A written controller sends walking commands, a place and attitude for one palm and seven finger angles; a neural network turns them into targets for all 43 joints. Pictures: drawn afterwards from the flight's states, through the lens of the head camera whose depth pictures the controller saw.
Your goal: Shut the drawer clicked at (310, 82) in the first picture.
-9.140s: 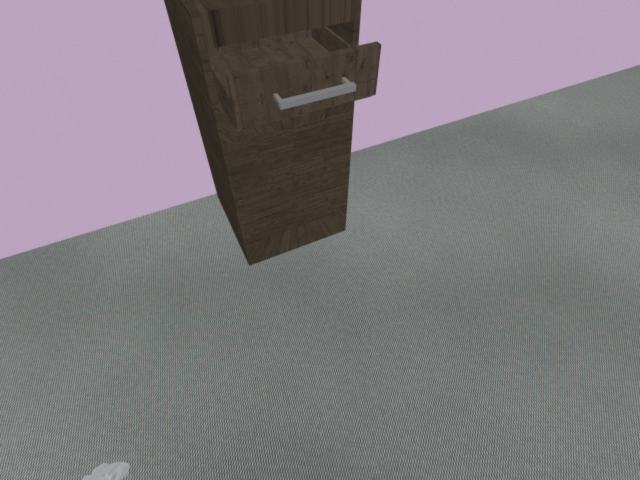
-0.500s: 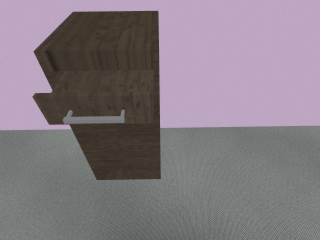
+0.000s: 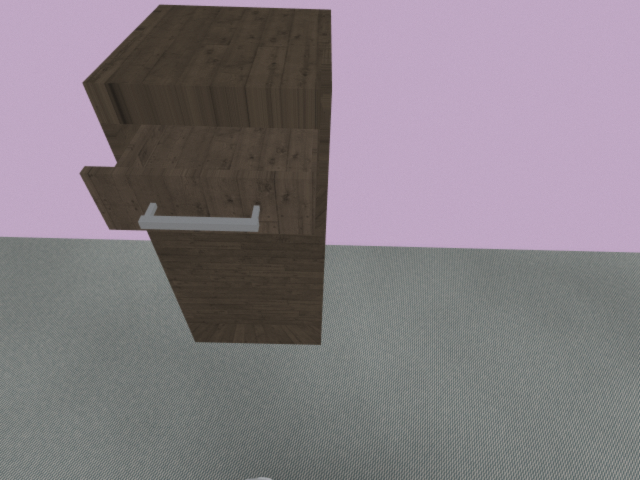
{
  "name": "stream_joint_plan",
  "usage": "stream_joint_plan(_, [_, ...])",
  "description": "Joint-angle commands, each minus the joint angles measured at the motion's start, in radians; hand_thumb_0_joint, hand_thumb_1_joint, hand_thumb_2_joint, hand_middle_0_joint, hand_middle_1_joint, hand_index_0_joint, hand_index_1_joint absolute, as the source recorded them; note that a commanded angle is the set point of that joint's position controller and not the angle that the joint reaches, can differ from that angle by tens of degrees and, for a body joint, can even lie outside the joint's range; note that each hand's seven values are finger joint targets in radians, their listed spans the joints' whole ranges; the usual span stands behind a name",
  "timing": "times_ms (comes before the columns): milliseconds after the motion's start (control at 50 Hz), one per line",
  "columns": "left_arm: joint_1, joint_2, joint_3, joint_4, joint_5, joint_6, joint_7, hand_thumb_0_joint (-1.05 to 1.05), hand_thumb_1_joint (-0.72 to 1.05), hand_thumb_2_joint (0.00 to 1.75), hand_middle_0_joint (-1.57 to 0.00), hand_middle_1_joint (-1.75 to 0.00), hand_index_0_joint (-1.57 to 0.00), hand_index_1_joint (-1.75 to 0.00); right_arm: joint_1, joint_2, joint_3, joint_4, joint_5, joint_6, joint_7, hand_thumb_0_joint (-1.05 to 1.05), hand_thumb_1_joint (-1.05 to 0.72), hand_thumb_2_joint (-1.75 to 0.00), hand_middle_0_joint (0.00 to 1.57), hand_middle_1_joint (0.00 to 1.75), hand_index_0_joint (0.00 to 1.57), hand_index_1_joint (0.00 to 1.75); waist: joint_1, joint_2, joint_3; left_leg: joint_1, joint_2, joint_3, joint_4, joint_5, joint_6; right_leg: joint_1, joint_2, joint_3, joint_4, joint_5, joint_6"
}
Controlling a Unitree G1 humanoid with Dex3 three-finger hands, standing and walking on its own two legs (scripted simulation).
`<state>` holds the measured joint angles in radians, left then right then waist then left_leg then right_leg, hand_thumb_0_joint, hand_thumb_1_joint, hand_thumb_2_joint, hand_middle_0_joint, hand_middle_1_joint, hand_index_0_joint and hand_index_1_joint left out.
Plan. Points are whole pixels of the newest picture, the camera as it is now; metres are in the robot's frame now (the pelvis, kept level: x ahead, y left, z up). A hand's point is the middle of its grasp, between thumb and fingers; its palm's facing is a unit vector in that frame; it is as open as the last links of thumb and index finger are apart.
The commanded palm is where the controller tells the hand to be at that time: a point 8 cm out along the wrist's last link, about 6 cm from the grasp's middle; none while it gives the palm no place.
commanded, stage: look again from close up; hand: left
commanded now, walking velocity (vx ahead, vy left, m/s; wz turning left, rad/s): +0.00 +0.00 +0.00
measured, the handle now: (202, 216) +0.52 +0.24 +0.01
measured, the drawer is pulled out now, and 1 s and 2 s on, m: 0.15 0.15 0.15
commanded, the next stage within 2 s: shuffle to correct the standing spot in 0.40 s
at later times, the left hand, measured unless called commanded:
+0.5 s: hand out of the picture -0.02 +0.17 -0.17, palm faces +0.05 -0.98 -0.18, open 7.4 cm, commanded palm none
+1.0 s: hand out of the picture +0.04 +0.17 -0.17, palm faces +0.10 -0.98 -0.18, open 7.4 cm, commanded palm none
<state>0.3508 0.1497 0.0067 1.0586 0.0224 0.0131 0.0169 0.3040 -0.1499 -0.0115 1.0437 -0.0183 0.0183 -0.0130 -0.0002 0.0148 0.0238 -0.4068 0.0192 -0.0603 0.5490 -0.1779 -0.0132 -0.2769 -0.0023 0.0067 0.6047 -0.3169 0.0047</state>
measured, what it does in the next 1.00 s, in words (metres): shifts its weight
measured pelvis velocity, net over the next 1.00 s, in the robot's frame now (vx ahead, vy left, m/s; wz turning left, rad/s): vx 0.06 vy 0.01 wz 0.01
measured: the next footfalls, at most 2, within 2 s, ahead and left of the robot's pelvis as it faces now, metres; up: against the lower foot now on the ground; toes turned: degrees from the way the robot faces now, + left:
left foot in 1.18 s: +0.20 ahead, +0.16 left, +0.00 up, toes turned +5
right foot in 1.44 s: +0.11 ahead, -0.08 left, +0.00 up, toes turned -4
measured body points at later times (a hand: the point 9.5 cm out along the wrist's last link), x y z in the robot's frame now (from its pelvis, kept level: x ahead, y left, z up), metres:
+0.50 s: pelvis +0.01 +0.00 +0.00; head +0.00 +0.00 +0.45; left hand -0.02 +0.22 -0.16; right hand +0.02 -0.23 -0.15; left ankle +0.12 +0.13 -0.72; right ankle +0.03 -0.13 -0.73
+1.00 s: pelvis +0.06 +0.01 +0.00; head +0.05 +0.00 +0.45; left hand +0.03 +0.23 -0.15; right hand +0.05 -0.21 -0.16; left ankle +0.12 +0.13 -0.69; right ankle +0.03 -0.10 -0.73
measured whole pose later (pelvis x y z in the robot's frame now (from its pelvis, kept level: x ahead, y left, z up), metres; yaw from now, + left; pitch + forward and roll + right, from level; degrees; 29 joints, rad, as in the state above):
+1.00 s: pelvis +0.06 +0.01 +0.00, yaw +0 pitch -1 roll +0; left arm 0.38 0.13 0.03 1.05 0.03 -0.05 0.01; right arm 0.33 -0.14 -0.03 1.08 -0.02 0.01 0.01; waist 0.03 0.01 0.00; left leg -0.48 0.00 0.00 0.85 -0.36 0.03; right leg -0.21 -0.01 -0.04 0.59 -0.36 -0.03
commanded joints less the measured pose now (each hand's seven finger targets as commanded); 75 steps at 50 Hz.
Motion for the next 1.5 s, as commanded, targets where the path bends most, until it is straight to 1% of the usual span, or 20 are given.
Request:
stream_joint_plan(0, [0.044, 0.110, 0.023, -0.031, -0.003, -0.026, 0.007, 0.00, 0.90, 0.90, -0.20, -0.30, -0.20, -0.30, 0.037, -0.103, -0.024, -0.036, -0.003, -0.021, -0.005, 0.00, -0.90, -0.90, 0.20, 0.30, 0.20, 0.30, -0.012, -0.003, 0.062, 0.073, 0.038, -0.063, -0.134, -0.269, 0.035, -0.157, -0.057, 0.103, -0.215, -0.289, -0.049])
stream_joint_plan(480, [0.057, 0.113, 0.020, 0.002, -0.003, -0.026, 0.006, 0.00, 0.90, 0.90, -0.20, -0.30, -0.20, -0.30, 0.021, -0.104, -0.021, -0.001, -0.002, -0.023, -0.004, 0.00, -0.90, -0.90, 0.20, 0.30, 0.20, 0.30, -0.003, -0.009, 0.071, 0.077, 0.033, -0.072, -0.167, -0.251, 0.033, -0.137, -0.060, 0.098, -0.235, -0.265, -0.040])
stream_joint_plan(640, [0.048, 0.142, 0.043, -0.019, -0.002, -0.024, -0.004, 0.00, 0.90, 0.90, -0.20, -0.30, -0.20, -0.30, 0.054, -0.066, -0.019, -0.010, -0.009, -0.030, 0.004, 0.00, -0.90, -0.90, 0.20, 0.30, 0.20, 0.30, -0.005, -0.100, 0.078, 0.059, -0.014, 0.038, 0.015, -0.221, 0.033, -0.147, -0.131, 0.174, -0.276, -0.419, -0.096])
stream_joint_plan(720, [0.046, 0.117, 0.047, -0.035, 0.002, -0.025, -0.009, 0.00, 0.90, 0.90, -0.20, -0.30, -0.20, -0.30, 0.095, -0.097, -0.026, -0.010, -0.012, -0.042, 0.005, 0.00, -0.90, -0.90, 0.20, 0.30, 0.20, 0.30, -0.007, 0.047, 0.107, 0.036, 0.038, -0.081, -0.127, -0.403, 0.067, -0.169, -0.051, 0.077, -0.110, -0.389, -0.082])
stream_joint_plan(780, [0.063, 0.046, 0.037, -0.041, 0.007, -0.033, -0.013, 0.00, 0.90, 0.90, -0.20, -0.30, -0.20, -0.30, 0.126, -0.153, -0.042, -0.009, -0.011, -0.045, -0.005, 0.00, -0.90, -0.90, 0.20, 0.30, 0.20, 0.30, -0.008, 0.209, 0.081, 0.064, 0.184, -0.343, -0.330, -0.585, 0.169, -0.177, 0.045, -0.075, 0.174, -0.228, -0.062])
stream_joint_plan(840, [0.130, 0.011, 0.033, -0.020, 0.005, -0.041, -0.018, 0.00, 0.90, 0.90, -0.20, -0.30, -0.20, -0.30, 0.030, -0.147, -0.043, -0.033, -0.006, -0.047, -0.004, 0.00, -0.90, -0.90, 0.20, 0.30, 0.20, 0.30, 0.050, 0.155, 0.026, -0.079, 0.173, -0.244, -0.302, -0.515, 0.173, 0.031, 0.025, -0.071, 0.110, -0.178, -0.067])
stream_joint_plan(860, [0.180, 0.017, 0.035, -0.002, 0.003, -0.046, -0.017, 0.00, 0.90, 0.90, -0.20, -0.30, -0.20, -0.30, 0.000, -0.132, -0.041, -0.037, -0.002, -0.046, -0.002, 0.00, -0.90, -0.90, 0.20, 0.30, 0.20, 0.30, 0.077, 0.113, 0.032, -0.157, 0.136, -0.177, -0.233, -0.494, 0.148, 0.140, 0.013, -0.044, -0.022, -0.144, -0.065])
stream_joint_plan(880, [0.242, 0.055, 0.045, 0.016, 0.006, -0.052, -0.013, 0.00, 0.90, 0.90, -0.20, -0.30, -0.20, -0.30, -0.034, -0.095, -0.038, -0.051, 0.000, -0.044, 0.003, 0.00, -0.90, -0.90, 0.20, 0.30, 0.20, 0.30, 0.113, -0.020, 0.055, -0.266, 0.051, -0.068, -0.048, -0.433, 0.100, 0.225, -0.069, 0.114, -0.195, -0.248, -0.094])
stream_joint_plan(900, [0.280, 0.141, 0.067, 0.022, 0.011, -0.053, -0.005, 0.00, 0.90, 0.90, -0.20, -0.30, -0.20, -0.30, -0.071, -0.037, -0.033, -0.091, 0.004, -0.045, 0.011, 0.00, -0.90, -0.90, 0.20, 0.30, 0.20, 0.30, 0.123, -0.238, 0.092, -0.437, -0.055, 0.097, 0.224, -0.329, 0.045, 0.280, -0.298, 0.436, -0.399, -0.436, -0.178])
stream_joint_plan(920, [0.255, 0.176, 0.068, 0.013, 0.002, -0.068, 0.005, 0.00, 0.90, 0.90, -0.20, -0.30, -0.20, -0.30, -0.142, -0.067, -0.038, -0.116, -0.009, -0.053, 0.018, 0.00, -0.90, -0.90, 0.20, 0.30, 0.20, 0.30, 0.116, -0.253, 0.162, -0.440, -0.014, 0.059, 0.374, -0.277, 0.047, 0.162, -0.407, 0.590, -0.499, -0.355, -0.213])
stream_joint_plan(940, [0.197, 0.160, 0.064, 0.003, 0.001, -0.075, 0.009, 0.00, 0.90, 0.90, -0.20, -0.30, -0.20, -0.30, -0.113, -0.078, -0.045, -0.108, -0.008, -0.050, 0.022, 0.00, -0.90, -0.90, 0.20, 0.30, 0.20, 0.30, 0.065, -0.135, 0.171, -0.386, 0.021, 0.035, 0.430, -0.225, 0.046, 0.121, -0.408, 0.531, -0.488, -0.288, -0.236])
stream_joint_plan(980, [0.104, 0.125, 0.056, -0.014, 0.006, -0.081, 0.006, 0.00, 0.90, 0.90, -0.20, -0.30, -0.20, -0.30, -0.064, -0.053, -0.043, -0.083, -0.006, -0.047, 0.034, 0.00, -0.90, -0.90, 0.20, 0.30, 0.20, 0.30, 0.016, -0.126, 0.180, -0.306, 0.048, 0.061, 0.434, -0.140, 0.040, 0.064, -0.332, 0.318, -0.441, -0.128, -0.210])
stream_joint_plan(1080, [0.069, 0.102, 0.041, -0.003, 0.006, -0.056, 0.012, 0.00, 0.90, 0.90, -0.20, -0.30, -0.20, -0.30, -0.017, -0.010, -0.007, -0.048, 0.008, -0.052, 0.016, 0.00, -0.90, -0.90, 0.20, 0.30, 0.20, 0.30, -0.005, -0.193, 0.070, 0.118, -0.017, 0.162, 0.012, 0.016, 0.014, 0.009, -0.175, 0.020, -0.253, 0.344, -0.107])
stream_joint_plan(1120, [0.106, 0.082, 0.030, 0.011, -0.002, -0.042, 0.018, 0.00, 0.90, 0.90, -0.20, -0.30, -0.20, -0.30, 0.040, -0.073, -0.010, -0.020, 0.005, -0.063, -0.001, 0.00, -0.90, -0.90, 0.20, 0.30, 0.20, 0.30, -0.008, -0.068, -0.027, 0.318, 0.059, 0.102, -0.104, 0.253, 0.018, -0.007, -0.118, 0.000, -0.114, 0.269, -0.056])
stream_joint_plan(1160, [0.173, 0.042, 0.024, 0.016, -0.007, -0.027, 0.027, 0.00, 0.90, 0.90, -0.20, -0.30, -0.20, -0.30, 0.054, -0.176, -0.030, -0.033, 0.006, -0.060, -0.014, 0.00, -0.90, -0.90, 0.20, 0.30, 0.20, 0.30, 0.009, 0.101, -0.087, 0.355, 0.273, -0.064, -0.117, 0.626, 0.119, -0.023, -0.042, -0.040, -0.037, -0.092, -0.007])
stream_joint_plan(1240, [0.117, 0.076, 0.029, 0.012, -0.007, 0.000, 0.028, 0.00, 0.90, 0.90, -0.20, -0.30, -0.20, -0.30, -0.003, -0.173, -0.040, -0.027, 0.010, -0.037, -0.041, 0.00, -0.90, -0.90, 0.20, 0.30, 0.20, 0.30, -0.004, 0.208, -0.109, 0.352, 0.331, -0.097, -0.150, 0.899, 0.214, -0.072, -0.042, -0.025, 0.212, -0.256, -0.002])
stream_joint_plan(1340, [0.083, 0.048, 0.042, -0.032, -0.003, 0.008, 0.010, 0.00, 0.90, 0.90, -0.20, -0.30, -0.20, -0.30, -0.117, -0.173, -0.067, -0.070, -0.004, -0.016, -0.034, 0.00, -0.90, -0.90, 0.20, 0.30, 0.20, 0.30, 0.021, 0.119, -0.125, 0.211, 0.291, -0.027, -0.159, 0.515, 0.197, -0.013, -0.043, -0.037, 0.124, -0.124, -0.010])
stream_joint_plan(1380, [0.124, 0.057, 0.043, -0.028, 0.004, -0.004, 0.012, 0.00, 0.90, 0.90, -0.20, -0.30, -0.20, -0.30, -0.146, -0.142, -0.064, -0.082, 0.003, -0.011, -0.023, 0.00, -0.90, -0.90, 0.20, 0.30, 0.20, 0.30, 0.050, 0.035, -0.126, 0.096, 0.209, 0.028, -0.084, 0.206, 0.124, 0.110, -0.056, -0.027, -0.119, 0.098, -0.002])
stream_joint_plan(1420, [0.030, 0.153, 0.044, -0.064, 0.011, -0.014, 0.015, 0.00, 0.90, 0.90, -0.20, -0.30, -0.20, -0.30, -0.140, -0.046, -0.046, -0.103, 0.010, 0.005, -0.003, 0.00, -0.90, -0.90, 0.20, 0.30, 0.20, 0.30, 0.013, -0.254, -0.028, 0.008, 0.015, 0.142, 0.059, -0.201, 0.015, 0.005, -0.271, 0.205, -0.324, 0.140, -0.087])
stream_joint_plan(1480, [-0.061, 0.124, 0.035, -0.085, 0.008, -0.027, 0.019, 0.00, 0.90, 0.90, -0.20, -0.30, -0.20, -0.30, -0.134, -0.044, -0.040, -0.067, 0.002, 0.017, -0.004, 0.00, -0.90, -0.90, 0.20, 0.30, 0.20, 0.30, -0.001, -0.211, 0.015, 0.023, 0.018, 0.085, 0.250, -0.235, 0.015, -0.030, -0.249, 0.159, -0.298, 0.358, -0.147])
